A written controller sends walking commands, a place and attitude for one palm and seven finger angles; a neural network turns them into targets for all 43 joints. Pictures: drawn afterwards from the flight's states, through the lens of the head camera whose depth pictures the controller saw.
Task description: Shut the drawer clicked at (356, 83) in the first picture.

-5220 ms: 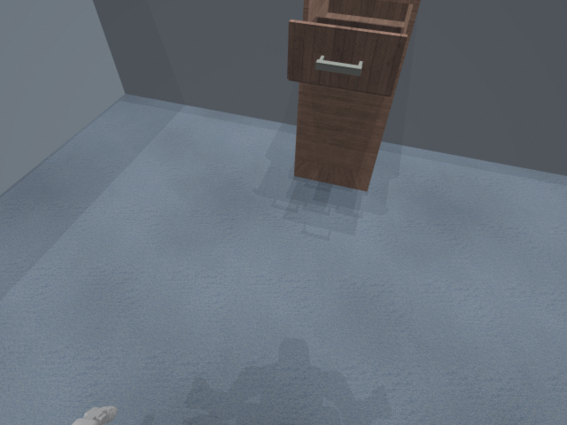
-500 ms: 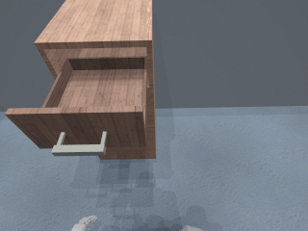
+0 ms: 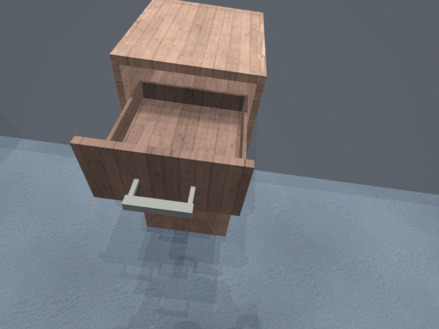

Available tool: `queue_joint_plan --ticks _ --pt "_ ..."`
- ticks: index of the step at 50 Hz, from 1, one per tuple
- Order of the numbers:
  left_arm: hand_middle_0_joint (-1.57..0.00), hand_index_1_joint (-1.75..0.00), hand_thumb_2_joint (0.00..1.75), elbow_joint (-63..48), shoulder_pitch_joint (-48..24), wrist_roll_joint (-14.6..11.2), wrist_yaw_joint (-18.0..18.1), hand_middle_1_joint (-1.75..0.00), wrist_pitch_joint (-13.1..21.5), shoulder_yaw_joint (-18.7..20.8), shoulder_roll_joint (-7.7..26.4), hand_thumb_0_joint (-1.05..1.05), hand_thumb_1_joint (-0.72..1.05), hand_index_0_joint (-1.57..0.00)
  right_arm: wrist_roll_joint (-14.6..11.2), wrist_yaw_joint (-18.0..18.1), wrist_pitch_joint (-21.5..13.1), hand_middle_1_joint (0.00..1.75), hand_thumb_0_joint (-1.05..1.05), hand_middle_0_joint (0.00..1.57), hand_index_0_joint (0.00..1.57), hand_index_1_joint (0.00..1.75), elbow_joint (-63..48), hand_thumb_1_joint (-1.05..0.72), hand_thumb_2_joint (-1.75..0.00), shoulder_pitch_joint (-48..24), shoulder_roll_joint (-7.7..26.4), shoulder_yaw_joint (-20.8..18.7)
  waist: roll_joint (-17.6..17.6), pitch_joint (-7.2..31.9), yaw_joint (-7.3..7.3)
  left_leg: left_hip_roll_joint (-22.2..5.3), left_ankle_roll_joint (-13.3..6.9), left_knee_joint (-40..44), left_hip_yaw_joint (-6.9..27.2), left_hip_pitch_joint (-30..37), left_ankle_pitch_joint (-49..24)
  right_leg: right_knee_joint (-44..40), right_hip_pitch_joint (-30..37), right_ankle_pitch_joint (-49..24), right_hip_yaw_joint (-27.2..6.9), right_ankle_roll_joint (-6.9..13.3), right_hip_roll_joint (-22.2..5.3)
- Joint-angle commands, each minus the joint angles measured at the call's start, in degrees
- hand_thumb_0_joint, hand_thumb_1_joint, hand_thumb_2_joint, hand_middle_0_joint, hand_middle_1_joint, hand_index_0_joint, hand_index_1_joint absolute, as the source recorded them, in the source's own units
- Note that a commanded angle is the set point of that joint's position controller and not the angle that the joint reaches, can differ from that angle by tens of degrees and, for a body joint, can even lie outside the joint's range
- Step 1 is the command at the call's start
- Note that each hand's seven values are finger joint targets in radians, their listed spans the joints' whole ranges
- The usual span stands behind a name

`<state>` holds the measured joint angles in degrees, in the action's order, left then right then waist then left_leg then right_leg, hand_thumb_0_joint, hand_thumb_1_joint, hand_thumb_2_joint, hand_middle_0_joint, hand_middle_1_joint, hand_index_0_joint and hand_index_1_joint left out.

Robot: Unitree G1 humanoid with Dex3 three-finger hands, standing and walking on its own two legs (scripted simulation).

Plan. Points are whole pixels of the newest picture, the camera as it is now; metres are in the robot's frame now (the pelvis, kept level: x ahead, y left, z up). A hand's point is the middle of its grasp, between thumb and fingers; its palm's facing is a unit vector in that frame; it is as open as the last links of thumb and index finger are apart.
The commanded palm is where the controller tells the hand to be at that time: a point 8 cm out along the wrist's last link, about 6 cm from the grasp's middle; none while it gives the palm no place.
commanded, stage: come to a stop and stand still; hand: left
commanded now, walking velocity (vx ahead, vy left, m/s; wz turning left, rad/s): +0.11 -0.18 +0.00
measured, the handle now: (161, 197) +0.35 +0.15 +0.01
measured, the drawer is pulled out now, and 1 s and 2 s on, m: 0.29 0.29 0.29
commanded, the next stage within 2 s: look again from close up in 0.64 s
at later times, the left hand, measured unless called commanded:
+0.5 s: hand out of the picture -0.04 +0.11 -0.16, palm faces +0.03 -0.98 -0.19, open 7.4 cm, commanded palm none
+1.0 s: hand out of the picture -0.02 +0.23 -0.19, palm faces +0.05 -0.97 -0.23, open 7.4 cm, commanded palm none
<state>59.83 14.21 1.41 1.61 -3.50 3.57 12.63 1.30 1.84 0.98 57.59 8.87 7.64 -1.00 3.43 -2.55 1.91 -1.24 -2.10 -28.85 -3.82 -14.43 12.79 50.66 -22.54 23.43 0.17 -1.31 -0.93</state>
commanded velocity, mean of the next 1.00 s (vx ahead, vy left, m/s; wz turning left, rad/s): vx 0.04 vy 0.04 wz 0.00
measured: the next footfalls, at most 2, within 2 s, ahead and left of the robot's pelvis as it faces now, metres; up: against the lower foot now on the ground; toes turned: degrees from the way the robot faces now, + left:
right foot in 0.32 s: -0.04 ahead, -0.15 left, +0.00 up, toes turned -4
left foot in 0.76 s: +0.02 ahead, +0.11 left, +0.00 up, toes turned +4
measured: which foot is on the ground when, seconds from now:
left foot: down 0.00-0.36, up 0.38-0.74, down 0.76-1.00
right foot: up 0.00-0.30, down 0.32-1.00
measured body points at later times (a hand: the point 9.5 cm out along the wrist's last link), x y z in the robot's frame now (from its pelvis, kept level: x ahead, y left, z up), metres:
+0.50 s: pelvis -0.03 -0.05 +0.01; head -0.04 -0.07 +0.46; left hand -0.04 +0.16 -0.14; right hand -0.09 -0.28 -0.16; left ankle +0.00 +0.09 -0.71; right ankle -0.08 -0.15 -0.74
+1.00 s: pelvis -0.03 +0.05 -0.01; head -0.03 +0.05 +0.44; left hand -0.02 +0.28 -0.17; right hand +0.07 -0.18 -0.15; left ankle -0.02 +0.10 -0.74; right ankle -0.06 -0.11 -0.73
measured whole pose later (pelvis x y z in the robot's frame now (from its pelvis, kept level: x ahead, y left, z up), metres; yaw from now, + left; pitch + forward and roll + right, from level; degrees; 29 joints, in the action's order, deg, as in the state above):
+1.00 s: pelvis -0.03 +0.05 -0.01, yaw -1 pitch -2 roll -1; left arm 58.6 17.1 1.2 2.9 -1.0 0.7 10.9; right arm 1.0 1.3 -0.2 54.9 9.6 9.2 0.5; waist 0.1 -1.8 1.8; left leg 1.5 -5.2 -34.4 -6.0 -14.5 18.4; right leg 39.3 -13.4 26.7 1.3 0.5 -3.2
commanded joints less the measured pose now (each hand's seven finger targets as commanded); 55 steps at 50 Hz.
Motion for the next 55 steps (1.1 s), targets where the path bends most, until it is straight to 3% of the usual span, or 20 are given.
queue_joint_plan --ticks 1,9,14,15,17,19,26,32,36,37,38,39,41,42,43,44,47,51,54,55 --pt "-0.2 -0.3 0.9 -0.02 5.14 0.01 -0.54 -0.3 1.26 0.2 2.22 0.0 0.9 -0.2 -0.13 0.86 -1.4 0.3 0.0 0.2 0.2 0.3 -2.09 -0.9 -0.9 1.33 9.31 -2.04 -10.71 0.46 -1.28 -13.68 -4.4 18.4 12.56 1.69 3.13 4.54 -2.17 -2.43 -2.52 -1.18 -0.97" --pt "-0.2 -0.3 0.9 -0.36 3.04 -0.03 -0.87 -0.3 1.26 -0.68 0.55 0.0 0.9 -0.2 0.11 0.91 -1.29 0.3 0.0 0.2 0.2 0.3 1.52 -0.9 -0.9 8.49 10.93 -3.5 -12.28 2.66 -4.96 -16.2 -6.25 17.93 16.14 9.59 1.14 -7.35 -0.26 4.16 -0.35 -0.79 -1.87" --pt "-0.2 -0.3 0.9 3.48 11.36 -0.5 -0.66 -0.3 2.29 -1.21 -1.07 0.0 0.9 -0.2 -0.1 0.2 -0.73 0.3 0.0 0.2 0.2 0.3 3.04 -0.9 -0.9 7.11 10.43 -3.69 -11.04 3.35 -1.3 -10.16 -1.54 16.26 10.72 0.65 8.86 -29.65 16.26 -6.09 4.55 0.93 0.6" --pt "-0.2 -0.3 0.9 4.17 12.84 -0.39 -0.33 -0.3 2.73 -1.1 -0.08 0.0 0.9 -0.2 -0.42 -0.02 -0.67 0.3 0.0 0.2 0.2 0.3 3.48 -0.9 -0.9 7.43 8.44 -3.33 -7.9 2.87 -0.87 -7.2 0.74 13.5 7.69 -2.99 10.64 -34.17 20.34 -7.27 2.13 1.67 -1.62" --pt "-0.2 -0.3 0.9 3.22 10.13 -0.2 0.21 -0.3 3.34 -0.53 5.59 0.0 0.9 -0.2 -0.8 -0.71 -0.39 0.3 0.0 0.2 0.2 0.3 2.16 -0.9 -0.9 5.48 3.32 -1.69 8.03 -3.56 -0.84 -0.89 3.87 0.17 0.25 -9.45 9.99 -45.47 12.22 10.92 -13.88 6.85 -15.42" --pt "-0.2 -0.3 0.9 1.07 5.39 -0.31 0.5 -0.3 3.95 -0.5 5.49 0.0 0.9 -0.2 -0.04 -1.36 0.16 0.3 0.0 0.2 0.2 0.3 2.35 -0.9 -0.9 4.7 4.88 -2.14 8.34 -7.01 -0.84 -2.11 3.38 -7.0 1.98 -8.31 8.95 -47.65 3.88 14.1 -15.68 8.1 -16.93" --pt "-0.2 -0.3 0.9 2.58 9.27 -0.57 0.73 -0.3 5.4 -0.98 2.6 0.0 0.9 -0.2 -0.31 -1.1 -0.17 0.3 0.0 0.2 0.2 0.3 4.57 -0.9 -0.9 8.63 4.87 -1.8 3.26 -6.05 -0.33 -2.03 4.83 -15.76 1.58 -13.98 5.9 -36.99 17.64 -30.97 -7.11 8.37 -16.1" --pt "-0.2 -0.3 0.9 2.81 10.05 0.09 1.72 -0.3 4.71 0.28 3.73 0.0 0.9 -0.2 -0.96 -0.72 -0.01 0.3 0.0 0.2 0.2 0.3 2.17 -0.9 -0.9 5.39 4.82 -1.95 5.53 -0.56 0.96 -1.95 4.86 -11.94 1.5 -12.29 9.8 -29.95 23.5 -46.64 -7.34 10.95 -17.86" --pt "-0.2 -0.3 0.9 2.78 6.6 -0.31 1.47 -0.3 4.13 -0.09 3.06 0.0 0.9 -0.2 -1.12 -0.43 -0.99 0.3 0.0 0.2 0.2 0.3 3.74 -0.9 -0.9 8.89 3.77 -1.63 5.85 1.37 -1.82 0.0 4.19 5.71 -0.86 5.12 -5.51 -24.28 14.47 -37.73 -2.88 5.93 -11.69" --pt "-0.2 -0.3 0.9 2.74 12.84 -0.32 3.37 -0.3 6.44 -1.27 2.46 0.0 0.9 -0.2 -0.34 -0.62 -2.47 0.3 0.0 0.2 0.2 0.3 -1.67 -0.9 -0.9 3.69 6.45 -1.02 1.31 1.64 -0.29 -2.25 2.76 -8.49 0.73 4.18 -9.02 -23.74 12.35 -59.6 -7.45 3.41 -9.82" --pt "-0.2 -0.3 0.9 -0.28 9.41 0.11 2.81 -0.3 7.06 -0.69 5.37 0.0 0.9 -0.2 -0.5 -0.96 -2.0 0.3 0.0 0.2 0.2 0.3 -2.71 -0.9 -0.9 8.5 5.3 -1.25 3.66 5.18 -3.68 -1.02 0.92 -6.05 0.51 -2.38 2.78 -21.99 19.03 -57.32 -5.55 4.29 -11.67" --pt "-0.2 -0.3 0.9 -0.68 8.57 0.31 2.48 -0.3 6.94 0.0 5.35 0.0 0.9 -0.2 0.06 -0.94 -2.0 0.3 0.0 0.2 0.2 0.3 -2.03 -0.9 -0.9 8.3 5.35 -1.21 -1.1 6.07 -2.72 -0.8 1.01 -1.55 -0.97 -0.35 1.18 -18.82 20.06 -59.67 -5.01 4.91 -11.61" --pt "-0.2 -0.3 0.9 -1.19 9.3 -0.08 2.45 -0.3 6.81 -0.98 3.08 0.0 0.9 -0.2 -0.27 -0.61 -2.18 0.3 0.0 0.2 0.2 0.3 -1.76 -0.9 -0.9 10.49 8.16 -1.33 -4.03 8.09 -3.92 -4.2 -0.3 -3.41 2.29 4.16 -15.72 -15.06 15.79 -47.06 -0.96 4.13 -7.75" --pt "-0.2 -0.3 0.9 -1.46 8.06 -0.22 2.25 -0.3 6.02 -1.36 2.67 0.0 0.9 -0.2 -0.41 -0.61 -2.36 0.3 0.0 0.2 0.2 0.3 -1.74 -0.9 -0.9 10.77 9.38 -1.53 -13.27 8.05 -3.89 -6.42 -1.89 -2.09 6.42 7.88 -29.38 -12.05 11.84 -30.19 2.06 3.0 -5.06" --pt "-0.2 -0.3 0.9 -1.76 8.0 -0.39 2.1 -0.3 5.13 -1.92 1.65 0.0 0.9 -0.2 -0.55 -0.43 -2.29 0.3 0.0 0.2 0.2 0.3 -2.05 -0.9 -0.9 10.16 10.54 -1.4 -17.58 5.71 -3.08 -10.16 -4.53 1.41 11.09 8.56 -38.52 -10.73 7.82 -3.6 3.46 1.87 -1.52" --pt "-0.2 -0.3 0.9 -2.48 8.33 -0.26 2.06 -0.3 4.08 -2.39 0.6 0.0 0.9 -0.2 -0.51 -0.17 -2.15 0.3 0.0 0.2 0.2 0.3 -2.41 -0.9 -0.9 8.79 10.78 -0.96 -19.19 3.4 -2.06 -12.26 -6.13 3.83 11.8 7.24 -40.99 -8.3 5.99 8.69 2.7 1.51 -0.68" --pt "-0.2 -0.3 0.9 -2.62 8.59 -0.36 1.57 -0.3 2.89 -2.69 0.18 0.0 0.9 -0.2 -0.09 -0.1 -1.62 0.3 0.0 0.2 0.2 0.3 -4.5 -0.9 -0.9 4.65 10.66 -0.61 -11.8 -2.12 -0.41 -11.04 -6.76 7.73 11.38 -1.26 -20.29 -8.17 6.38 7.14 2.11 2.09 -1.69" --pt "-0.2 -0.3 0.9 -3.02 8.67 0.06 0.84 -0.3 3.12 -2.67 1.4 0.0 0.9 -0.2 -0.41 -0.72 -1.09 0.3 0.0 0.2 0.2 0.3 -5.85 -0.9 -0.9 2.02 9.45 -0.35 -5.53 -3.15 -0.04 -6.69 -3.24 10.49 10.94 -7.29 9.7 -21.81 10.21 -4.42 -0.34 2.95 -2.03" --pt "-0.2 -0.3 0.9 -4.63 5.86 -0.04 0.68 -0.3 3.14 -2.86 2.81 0.0 0.9 -0.2 -0.26 -0.93 -1.51 0.3 0.0 0.2 0.2 0.3 -5.07 -0.9 -0.9 4.27 9.02 -0.16 -8.06 -3.92 -1.31 -6.53 -1.6 15.93 14.02 -5.2 14.77 -22.65 7.68 -4.45 -1.92 3.72 -2.23" --pt "-0.2 -0.3 0.9 -4.56 5.01 0.05 0.73 -0.3 3.08 -2.87 2.98 0.0 0.9 -0.2 -0.23 -0.83 -1.43 0.3 0.0 0.2 0.2 0.3 -4.81 -0.9 -0.9 4.96 10.25 -0.39 -3.68 -4.74 -1.59 -7.41 -1.35 16.01 15.06 -4.69 13.55 -21.65 7.06 -4.76 -0.97 3.29 -1.78"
